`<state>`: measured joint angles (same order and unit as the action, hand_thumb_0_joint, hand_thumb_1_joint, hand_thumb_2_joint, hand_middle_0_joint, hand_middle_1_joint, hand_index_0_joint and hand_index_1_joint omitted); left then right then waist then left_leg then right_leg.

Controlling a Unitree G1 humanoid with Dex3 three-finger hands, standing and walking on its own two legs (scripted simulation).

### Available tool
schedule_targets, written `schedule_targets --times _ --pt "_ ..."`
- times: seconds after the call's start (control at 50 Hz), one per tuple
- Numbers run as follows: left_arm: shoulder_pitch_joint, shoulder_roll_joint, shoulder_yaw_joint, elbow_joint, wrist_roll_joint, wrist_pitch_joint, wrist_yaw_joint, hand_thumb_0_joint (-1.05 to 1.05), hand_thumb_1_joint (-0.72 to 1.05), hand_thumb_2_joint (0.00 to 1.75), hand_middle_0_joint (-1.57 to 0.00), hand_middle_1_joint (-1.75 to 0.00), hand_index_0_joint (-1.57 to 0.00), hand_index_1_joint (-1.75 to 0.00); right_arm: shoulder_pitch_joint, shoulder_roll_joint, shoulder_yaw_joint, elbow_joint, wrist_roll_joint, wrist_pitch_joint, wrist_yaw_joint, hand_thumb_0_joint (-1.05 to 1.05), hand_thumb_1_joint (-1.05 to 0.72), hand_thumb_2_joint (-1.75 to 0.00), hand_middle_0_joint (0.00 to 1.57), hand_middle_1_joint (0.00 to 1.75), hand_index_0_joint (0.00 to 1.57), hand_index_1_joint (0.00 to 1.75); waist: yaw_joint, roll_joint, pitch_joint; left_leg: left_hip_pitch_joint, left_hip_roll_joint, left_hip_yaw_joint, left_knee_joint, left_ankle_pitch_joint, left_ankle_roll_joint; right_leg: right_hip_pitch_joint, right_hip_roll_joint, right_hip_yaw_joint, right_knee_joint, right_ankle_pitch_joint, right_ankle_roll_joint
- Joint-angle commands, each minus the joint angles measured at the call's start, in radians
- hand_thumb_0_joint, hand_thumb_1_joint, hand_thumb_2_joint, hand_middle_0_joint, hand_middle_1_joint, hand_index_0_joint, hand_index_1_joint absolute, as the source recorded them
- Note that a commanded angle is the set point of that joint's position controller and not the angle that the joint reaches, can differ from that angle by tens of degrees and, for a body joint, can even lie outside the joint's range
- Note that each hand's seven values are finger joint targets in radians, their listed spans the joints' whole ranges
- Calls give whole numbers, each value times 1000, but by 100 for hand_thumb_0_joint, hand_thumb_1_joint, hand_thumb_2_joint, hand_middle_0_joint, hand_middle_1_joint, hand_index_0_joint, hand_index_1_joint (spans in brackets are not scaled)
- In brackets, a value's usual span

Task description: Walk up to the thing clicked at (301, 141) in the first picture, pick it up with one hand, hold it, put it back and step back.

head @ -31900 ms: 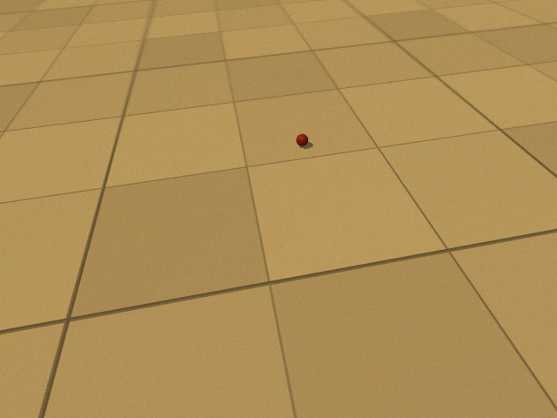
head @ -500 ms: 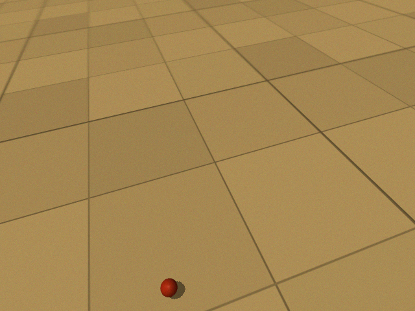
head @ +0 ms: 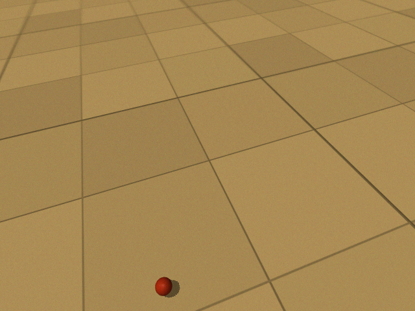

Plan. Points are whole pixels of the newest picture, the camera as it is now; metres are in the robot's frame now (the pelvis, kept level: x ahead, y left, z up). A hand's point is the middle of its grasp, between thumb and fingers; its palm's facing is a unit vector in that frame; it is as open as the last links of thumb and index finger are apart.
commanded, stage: stand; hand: left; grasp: from above
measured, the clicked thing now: (163, 286) +0.43 +0.28 -0.74
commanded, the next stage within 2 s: step back in 1.24 s
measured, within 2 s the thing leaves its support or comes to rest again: neither
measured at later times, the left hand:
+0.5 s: hand out of the picture +0.08 +0.24 -0.16, palm faces +0.01 -0.95 -0.33, open 7.3 cm
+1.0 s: hand out of the picture +0.07 +0.24 -0.16, palm faces +0.00 -0.94 -0.33, open 7.3 cm
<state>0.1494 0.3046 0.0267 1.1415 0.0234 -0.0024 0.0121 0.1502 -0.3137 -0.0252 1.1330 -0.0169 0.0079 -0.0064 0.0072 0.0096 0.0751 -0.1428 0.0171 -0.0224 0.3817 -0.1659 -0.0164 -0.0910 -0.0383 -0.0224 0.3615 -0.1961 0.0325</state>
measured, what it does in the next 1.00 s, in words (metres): stands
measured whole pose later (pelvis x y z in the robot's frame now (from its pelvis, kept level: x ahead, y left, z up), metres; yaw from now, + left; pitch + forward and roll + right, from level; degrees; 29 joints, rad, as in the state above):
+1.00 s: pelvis +0.01 +0.00 +0.00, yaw +0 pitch -3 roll +0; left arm 0.13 0.33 0.02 1.13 0.02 -0.01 0.00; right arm 0.12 -0.34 -0.01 1.15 -0.01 0.00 0.00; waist 0.00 0.01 0.06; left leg -0.13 0.02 -0.02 0.34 -0.15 -0.02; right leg -0.09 -0.04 -0.02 0.34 -0.19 0.03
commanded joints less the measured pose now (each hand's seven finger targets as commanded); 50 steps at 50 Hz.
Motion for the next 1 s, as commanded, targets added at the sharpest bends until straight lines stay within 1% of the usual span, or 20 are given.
schedule_targets --times 0.0,0.06,0.08,0.14,0.18,0.2,0.24,0.28,0.32,0.42,0.48,0.5,0.62,0.66,0.76,0.78,0.8,0.86,0.9,0.98 --pt "-39 204 39 -56 -3 -21 17 0 90 90 -20 -30 -20 -30 -43 -191 -28 -55 -3 -28 -15 0 -90 -90 20 30 20 30 -2 -1 -62 17 90 -81 -69 54 39 -11 -91 81 -88 49 -37" --pt "-42 203 38 -52 -4 -20 16 0 90 90 -20 -30 -20 -30 -43 -189 -24 -51 -1 -28 -15 0 -90 -90 20 30 20 30 -2 0 -58 16 92 -78 -74 75 40 -3 -88 74 -87 62 -36" --pt "-35 198 37 -48 -4 -17 15 0 90 90 -20 -30 -20 -30 -40 -189 -23 -50 -2 -28 -16 0 -90 -90 20 30 20 30 -3 -6 -58 15 90 -77 -78 51 39 -11 -84 70 -88 50 -35" --pt "-41 203 38 -53 -6 -19 13 0 90 90 -20 -30 -20 -30 -38 -195 -21 -47 -1 -32 -17 0 -90 -90 20 30 20 30 -2 7 -73 24 96 -75 -77 115 38 10 -89 72 -80 101 -36" --pt "-38 193 35 -46 -7 -18 14 0 90 90 -20 -30 -20 -30 -38 -185 -18 -42 1 -31 -16 0 -90 -90 20 30 20 30 0 -6 -68 27 98 -77 -78 129 39 12 -88 65 -79 99 -33" --pt "-33 192 34 -40 -6 -15 13 0 90 90 -20 -30 -20 -30 -41 -189 -18 -40 1 -29 -17 0 -90 -90 20 30 20 30 -2 -12 -55 24 94 -77 -86 82 38 -9 -82 63 -85 67 -32" --pt "-33 199 35 -43 -6 -17 12 0 90 90 -20 -30 -20 -30 -48 -200 -21 -43 1 -32 -17 0 -90 -90 20 30 20 30 -1 -11 -65 43 99 -76 -81 120 36 -7 -86 64 -86 87 -32" --pt "-54 211 39 -53 -5 -18 12 0 90 90 -20 -30 -20 -30 -47 -200 -20 -44 -1 -31 -17 0 -90 -90 20 30 20 30 -6 -14 -63 32 98 -72 -81 119 36 -6 -88 66 -87 99 -31" --pt "-48 202 35 -47 -5 -17 13 0 90 90 -20 -30 -20 -30 -58 -196 -19 -43 0 -31 -16 0 -90 -90 20 30 20 30 -3 -14 -50 34 99 -78 -89 104 35 -17 -85 63 -88 62 -32" --pt "-60 211 36 -56 -6 -22 12 0 90 90 -20 -30 -20 -30 -70 -211 -23 -46 0 -33 -14 0 -90 -90 20 30 20 30 -5 -1 -84 44 101 -70 -73 152 36 12 -94 68 -88 125 -30" --pt "-60 215 36 -55 -6 -22 12 0 90 90 -20 -30 -20 -30 -73 -209 -23 -47 1 -32 -14 0 -90 -90 20 30 20 30 -5 -11 -86 50 104 -73 -77 164 38 8 -93 62 -87 125 -30" --pt "-63 218 36 -53 -6 -21 11 0 90 90 -20 -30 -20 -30 -66 -202 -20 -43 1 -31 -13 0 -90 -90 20 30 20 30 -8 -13 -64 27 99 -72 -89 113 33 0 -89 62 -95 79 -30" --pt "-66 226 35 -61 -5 -23 8 0 90 90 -20 -30 -20 -30 -78 -211 -23 -46 1 -32 -10 0 -90 -90 20 30 20 30 -7 -9 -63 33 100 -75 -93 105 31 -12 -90 63 -101 59 -33" --pt "-64 225 33 -58 -5 -21 5 0 90 90 -20 -30 -20 -30 -77 -211 -21 -42 1 -31 -8 0 -90 -90 20 30 20 30 -10 -9 -44 19 97 -78 -103 33 29 -31 -88 64 -107 9 -36" --pt "-66 235 33 -68 -6 -24 5 0 90 90 -20 -30 -20 -30 -81 -217 -23 -44 1 -32 -5 0 -90 -90 20 30 20 30 -8 -4 -72 25 100 -76 -101 67 31 -11 -94 69 -102 43 -38" --pt "-64 229 32 -67 -7 -24 3 0 90 90 -20 -30 -20 -30 -79 -223 -22 -43 0 -33 -6 0 -90 -90 20 30 20 30 -8 3 -68 23 100 -76 -100 52 31 -13 -93 71 -101 47 -38" --pt "-72 234 33 -71 -6 -24 5 0 90 90 -20 -30 -20 -30 -84 -221 -23 -45 0 -33 -6 0 -90 -90 20 30 20 30 -7 2 -83 31 104 -75 -93 89 32 -2 -98 72 -92 62 -41" --pt "-67 232 31 -68 -8 -23 4 0 90 90 -20 -30 -20 -30 -80 -219 -21 -41 1 -33 -6 0 -90 -90 20 30 20 30 -6 -2 -70 17 104 -80 -105 88 30 -6 -94 66 -92 47 -41" --pt "-59 228 28 -65 -8 -22 1 0 90 90 -20 -30 -20 -30 -74 -225 -20 -38 2 -33 -5 0 -90 -90 20 30 20 30 -8 4 -48 -3 100 -83 -116 23 30 -15 -90 66 -100 19 -39" --pt "-58 234 28 -68 -7 -25 2 0 90 90 -20 -30 -20 -30 -76 -228 -23 -40 1 -32 -4 0 -90 -90 20 30 20 30 -8 -16 -64 25 103 -85 -102 56 34 -25 -94 68 -100 26 -41"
